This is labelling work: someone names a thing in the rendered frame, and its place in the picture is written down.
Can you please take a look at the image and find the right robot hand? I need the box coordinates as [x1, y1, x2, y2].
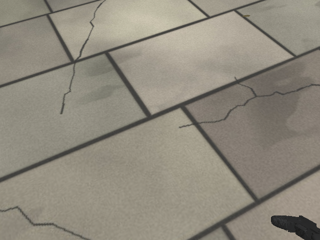
[271, 215, 320, 240]

